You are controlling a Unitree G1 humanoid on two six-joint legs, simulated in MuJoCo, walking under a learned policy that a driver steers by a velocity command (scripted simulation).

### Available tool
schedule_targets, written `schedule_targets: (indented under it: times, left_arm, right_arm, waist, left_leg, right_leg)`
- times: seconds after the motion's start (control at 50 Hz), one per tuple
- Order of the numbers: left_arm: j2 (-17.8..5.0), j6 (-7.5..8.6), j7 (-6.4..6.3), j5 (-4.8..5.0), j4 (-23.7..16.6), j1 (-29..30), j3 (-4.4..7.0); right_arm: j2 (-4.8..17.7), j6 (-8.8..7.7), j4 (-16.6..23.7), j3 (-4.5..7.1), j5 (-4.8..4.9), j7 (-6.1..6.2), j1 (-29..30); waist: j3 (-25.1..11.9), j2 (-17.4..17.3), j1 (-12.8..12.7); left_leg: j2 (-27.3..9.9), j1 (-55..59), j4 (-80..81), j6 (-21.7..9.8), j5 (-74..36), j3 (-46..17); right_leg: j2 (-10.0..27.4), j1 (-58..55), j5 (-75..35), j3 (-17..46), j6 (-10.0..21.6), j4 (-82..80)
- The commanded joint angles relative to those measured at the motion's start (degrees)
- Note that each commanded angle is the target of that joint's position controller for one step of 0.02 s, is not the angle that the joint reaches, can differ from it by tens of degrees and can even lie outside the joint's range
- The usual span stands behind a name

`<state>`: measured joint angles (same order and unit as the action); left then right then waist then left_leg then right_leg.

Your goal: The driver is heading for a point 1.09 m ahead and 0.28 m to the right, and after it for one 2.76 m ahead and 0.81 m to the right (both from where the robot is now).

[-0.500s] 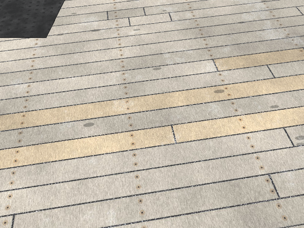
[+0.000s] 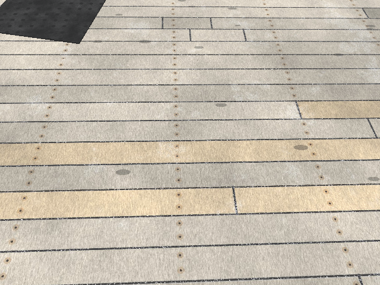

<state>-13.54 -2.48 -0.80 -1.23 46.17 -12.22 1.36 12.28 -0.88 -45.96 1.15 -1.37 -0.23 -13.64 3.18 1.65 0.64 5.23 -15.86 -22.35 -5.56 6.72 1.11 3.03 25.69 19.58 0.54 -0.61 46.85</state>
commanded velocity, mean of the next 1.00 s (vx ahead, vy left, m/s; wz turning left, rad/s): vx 0.25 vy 0.00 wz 0.03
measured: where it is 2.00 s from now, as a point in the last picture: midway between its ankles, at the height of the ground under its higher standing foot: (197, 192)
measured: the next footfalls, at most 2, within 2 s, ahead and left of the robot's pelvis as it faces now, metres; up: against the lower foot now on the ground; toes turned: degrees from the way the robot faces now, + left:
right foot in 0.12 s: +0.06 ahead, -0.13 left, +0.00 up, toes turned +0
right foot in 1.04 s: +0.46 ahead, -0.10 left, +0.00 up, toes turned -4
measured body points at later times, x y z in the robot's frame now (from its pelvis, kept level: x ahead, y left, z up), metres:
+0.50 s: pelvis +0.05 -0.02 +0.00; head +0.05 -0.01 +0.45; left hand +0.06 +0.23 -0.15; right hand +0.09 -0.28 -0.14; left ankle +0.06 +0.06 -0.73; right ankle +0.02 -0.13 -0.74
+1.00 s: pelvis +0.27 -0.01 -0.01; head +0.30 -0.02 +0.43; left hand +0.48 +0.20 -0.12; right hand +0.16 -0.24 -0.16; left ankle +0.09 +0.08 -0.74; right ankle +0.42 -0.10 -0.73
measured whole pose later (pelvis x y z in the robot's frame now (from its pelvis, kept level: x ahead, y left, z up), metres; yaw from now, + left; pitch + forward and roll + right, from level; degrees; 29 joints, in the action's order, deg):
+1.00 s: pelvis +0.27 -0.01 -0.01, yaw +1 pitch +1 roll +0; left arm -11.5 2.4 1.6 -1.3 49.0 1.5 2.0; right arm 10.0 -5.4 -63.5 1.5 -1.1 0.9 -27.9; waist 2.9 0.3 4.2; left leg 2.6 9.7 -11.8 -2.4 22.4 0.9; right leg 0.6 30.3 6.3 -5.7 4.9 32.6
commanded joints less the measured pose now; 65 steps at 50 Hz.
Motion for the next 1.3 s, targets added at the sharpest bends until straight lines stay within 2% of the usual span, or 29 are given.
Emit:
schedule_targets:
  times: [0.02, 0.1, 0.12, 0.14, 0.18, 0.22, 0.3, 0.34, 0.38, 0.42, 0.48, 0.56, 0.58, 0.6, 0.62, 0.64, 0.68, 0.82, 0.92, 0.98, 1.02, 1.04, 1.06, 1.08, 1.1, 1.14, 1.16, 1.22, 1.3]
  left_arm:
    - [-4.0, -0.41, -0.57, 0.11, -1.1, -3.2, 1.09]
    - [-2.8, 1.04, -1.27, -0.15, 0.9, -5.7, 0.54]
    - [-4.7, 1.93, -1.55, -0.85, 1.1, -6.6, 0.64]
    - [-8.7, 2.37, -1.49, -0.27, 0.9, -2.8, 1.33]
    - [-3.9, 3.1, -0.54, 0.42, 1.3, -0.2, 0.16]
    - [-4.4, 3.27, -0.79, 0.64, 3.0, -1.7, 0.29]
    - [-3.8, 3.31, -1.02, 0.72, 5.7, -4.2, 0.36]
    - [-5.0, 3.16, -0.88, 0.39, 7.1, -5.8, 0.95]
    - [-7.0, 2.75, -0.63, 0.16, 7.2, -6.2, 1.86]
    - [-8.0, 2.83, -0.56, 0.58, 8.6, -9.6, 2.51]
    - [-7.7, 3.99, -0.19, 0.23, 9.0, -8.0, 3.13]
    - [-7.1, 4.84, 0.51, 0.73, 8.9, -4.0, 3.47]
    - [-5.4, 5.17, 0.56, 0.43, 8.1, -2.5, 3.02]
    - [-0.8, 5.66, 1.16, 0.94, 5.8, -0.8, 1.75]
    - [-4.2, 5.75, 1.33, -0.48, 4.5, 1.3, 2.56]
    - [-5.4, 5.78, 1.58, -0.96, 4.8, 2.2, 2.97]
    - [-3.5, 6.39, 2.45, -0.44, 5.9, 1.4, 2.65]
    - [-1.2, 4.96, 3.18, -0.67, 2.9, 10.4, 1.78]
    - [-1.4, 4.83, 2.84, 0.13, -0.3, 17.2, 1.2]
    - [-3.3, 5.32, 1.94, 0.02, 0.8, 11.4, 2.16]
    - [-5.7, 6.18, 0.91, -0.43, 6.2, -4.8, 3.71]
    - [-10.1, 6.6, 0.31, -1.89, 8.0, -14.4, 4.96]
    - [-14.8, 6.44, 0.72, -2.22, 8.1, -15.7, 5.8]
    - [-11.8, 5.74, 1.12, 0.21, 7.6, -10.3, 5.47]
    - [-8.0, 5.92, 1.21, 0.7, 6.5, -3.5, 4.35]
    - [-3.2, 7.03, 1.36, 0.38, 7.2, -0.7, 2.94]
    - [-2.2, 7.39, 1.1, 0.4, 8.2, -1.5, 2.5]
    - [-2.8, 8.43, 0.88, 0.36, 10.1, -5.6, 2.35]
    - [-3.6, 8.52, 0.85, 0.41, 11.3, -9.9, 2.2]
  right_arm:
    - [7.2, 0.01, 2.2, 1.73, -0.34, 0.13, 0.3]
    - [6.0, 0.68, 0.7, 0.98, 0.39, 1.09, 0.5]
    - [4.3, 0.36, 0.5, 0.4, 0.48, 1.19, -0.6]
    - [2.9, 0.21, -0.1, 0.33, 1.17, 0.98, -4.3]
    - [5.0, 0.49, -2.6, 0.78, 0.57, 1.07, -2.6]
    - [6.3, 0.35, -3.9, 1.27, 0.61, 0.98, -2.0]
    - [4.8, -0.01, -7.1, 0.88, 0.77, 1.35, -2.4]
    - [5.0, 0.2, -8.4, 1.06, 0.72, 1.46, -2.5]
    - [4.9, 0.49, -8.6, 1.32, 0.01, 1.07, -2.2]
    - [3.5, 0.02, -7.3, 1.19, 0.0, 0.4, 0.7]
    - [3.9, -1.62, -6.6, 1.43, -0.48, -0.45, 1.2]
    - [3.2, -3.08, -10.3, 2.02, 0.32, -0.5, -7.8]
    - [5.4, -3.48, -12.1, 2.75, 0.01, 0.03, -13.8]
    - [10.6, -3.75, -13.3, 4.1, -0.13, 0.71, -20.1]
    - [11.8, -3.4, -14.6, 4.48, -0.11, 0.62, -22.8]
    - [9.0, -3.3, -13.1, 3.67, -0.49, 0.64, -17.5]
    - [7.0, -3.89, -11.4, 2.98, -0.19, 0.66, -12.3]
    - [4.8, -4.96, -14.5, 1.63, 0.54, 1.19, -15.6]
    - [5.7, -5.03, -15.9, 1.58, 0.35, 1.21, -16.9]
    - [7.1, -5.04, -16.0, 1.93, 0.33, 1.44, -14.4]
    - [7.7, -4.61, -15.9, 2.12, 0.42, 1.4, -13.0]
    - [5.4, -4.48, -14.6, 1.5, 0.68, 1.18, -13.8]
    - [-1.4, -4.28, -14.2, 0.48, 2.4, 0.55, -21.3]
    - [5.0, -4.11, -14.1, 2.03, 0.9, 0.59, -16.1]
    - [5.8, -4.3, -11.9, 2.46, 0.58, 0.3, -9.8]
    - [4.0, -4.16, -11.4, 2.47, -0.12, -0.08, -6.6]
    - [2.6, -3.4, -11.8, 2.22, -0.68, -0.44, -8.8]
    - [1.0, -1.89, -11.3, 2.07, -0.97, -1.01, -7.3]
    - [2.0, -1.43, -7.0, 1.93, -0.76, -1.39, 4.6]
  waist:
    - [-5.7, -7.9, -0.2]
    - [-3.5, -4.3, -2.2]
    - [-4.0, -1.0, -1.6]
    - [-2.4, 5.6, 2.8]
    - [-1.7, 3.6, 1.8]
    - [-1.2, 3.9, 0.9]
    - [-1.1, -0.3, -0.1]
    - [-1.6, -0.1, -0.7]
    - [2.0, 2.5, -1.3]
    - [5.3, 5.2, -2.5]
    - [5.2, 4.2, -1.4]
    - [3.3, 2.2, 3.4]
    - [2.2, -2.5, 5.7]
    - [0.7, -16.1, 7.5]
    - [2.7, -16.0, 7.7]
    - [4.3, -6.9, 4.5]
    - [3.0, -3.7, 1.5]
    - [3.3, -5.8, 1.5]
    - [4.7, -7.5, 2.5]
    - [1.7, -6.9, -1.2]
    - [-6.8, -4.7, -8.1]
    - [-13.2, 0.2, -10.7]
    - [-20.1, 12.8, -6.5]
    - [-15.4, 4.1, -5.9]
    - [-6.3, 1.8, -3.8]
    - [-1.2, -1.1, -0.8]
    - [-1.6, 1.2, 0.8]
    - [-1.1, -0.1, 1.8]
    - [2.7, 0.4, -0.3]
  left_leg:
    - [-15.4, -1.6, 8.7, -6.8, 0.2, -13.0]
    - [-14.0, -5.2, 5.5, -2.9, 7.3, -14.9]
    - [-12.1, -6.4, 2.9, -0.4, 7.0, -13.9]
    - [-5.9, -5.0, 2.0, 1.4, 8.3, -8.0]
    - [-5.9, 6.8, 2.3, 2.2, 3.3, -7.7]
    - [-7.5, 7.3, 2.7, 1.5, 0.6, -8.9]
    - [-8.2, 4.8, 4.3, 1.7, 0.0, -9.4]
    - [-6.0, 3.5, 2.6, 1.1, 11.2, -7.8]
    - [-3.6, -2.6, -2.0, 0.2, 22.5, -5.3]
    - [-2.3, -9.6, -9.6, 0.4, 19.4, -1.6]
    - [-5.6, -10.4, -15.7, 0.4, 14.9, -0.3]
    - [-2.4, 11.0, -2.5, -0.4, 10.7, 2.8]
    - [-6.6, 19.5, 1.8, -1.4, 14.9, -4.3]
    - [-19.2, 26.8, 12.6, -6.0, 31.2, -26.5]
    - [-26.9, 25.3, 16.1, -10.2, 31.0, -37.7]
    - [-25.5, 21.8, 14.3, -9.9, 27.5, -33.0]
    - [-21.2, 18.9, 15.2, -6.9, 17.2, -24.1]
    - [-15.5, 16.9, 15.3, -5.8, -11.4, -8.8]
    - [-16.1, 15.6, 14.7, -5.2, -19.8, -5.9]
    - [-17.2, 18.7, 6.4, -3.5, -38.6, -3.9]
    - [-14.3, 15.1, -13.4, -1.7, -42.4, -0.9]
    - [-11.4, 3.5, -30.7, -0.9, -22.7, 0.7]
    - [-0.3, -15.3, -52.4, 1.2, 23.3, 1.2]
    - [-3.0, -20.3, -56.4, -0.1, 20.3, -5.3]
    - [-6.4, -21.9, -54.5, -0.5, 13.9, -4.6]
    - [-9.6, -16.2, -48.0, -0.4, 8.7, -4.5]
    - [-10.2, -13.0, -45.8, 0.2, 8.6, -4.2]
    - [-10.7, -13.5, -41.7, 1.8, 7.4, -2.6]
    - [-12.1, -20.5, -29.4, 4.1, -0.3, -0.3]
  right_leg:
    - [-1.4, -9.3, 0.0, -1.0, 0.6, -5.0]
    - [-1.3, -19.6, -7.2, 0.1, 2.5, -24.4]
    - [4.3, -22.4, -9.2, 6.5, 3.5, -28.3]
    - [9.0, -17.7, -11.6, 12.1, 5.9, -29.4]
    - [6.8, -7.9, -4.3, 9.9, 4.9, -31.3]
    - [3.5, -9.6, -3.8, 6.7, 3.1, -30.8]
    - [3.1, -14.5, -8.6, 5.7, 3.7, -29.2]
    - [2.0, -14.7, 4.2, 5.7, 4.9, -29.5]
    - [4.2, -13.2, 19.3, 10.3, 7.7, -32.0]
    - [10.3, -14.6, 26.7, 18.5, 11.3, -38.3]
    - [14.6, -15.8, 18.7, 21.1, 13.6, -40.5]
    - [6.7, -5.5, 11.1, 9.3, 9.9, -32.0]
    - [3.6, 1.4, 8.9, 5.1, 8.2, -23.7]
    - [-4.4, 12.6, 7.8, -3.8, 5.2, -5.8]
    - [-5.4, 18.5, 12.1, -3.3, 5.8, 5.9]
    - [-1.9, 18.9, 8.0, 0.7, 6.6, 11.5]
    - [0.7, 15.9, -0.4, 1.1, 6.3, 11.5]
    - [0.5, 14.8, -11.1, -4.3, 1.5, 0.8]
    - [-1.5, 6.8, -15.8, -6.8, 3.6, -11.4]
    - [-4.1, -2.2, -12.8, -7.2, 6.7, -14.1]
    - [-6.0, -20.9, -12.8, -7.4, 9.3, -18.4]
    - [6.2, -34.9, -3.5, 6.2, 12.0, -19.7]
    - [22.5, -46.9, 2.7, 36.6, 20.6, -28.3]
    - [19.6, -40.2, 10.7, 39.6, 19.7, -33.5]
    - [17.5, -31.1, 9.8, 29.3, 17.6, -34.3]
    - [11.7, -19.2, -4.8, 17.1, 13.7, -36.9]
    - [11.0, -16.4, -9.2, 13.8, 13.3, -37.4]
    - [9.2, -14.6, -13.8, 8.8, 13.6, -39.1]
    - [7.9, -16.7, -16.3, 5.4, 13.5, -41.8]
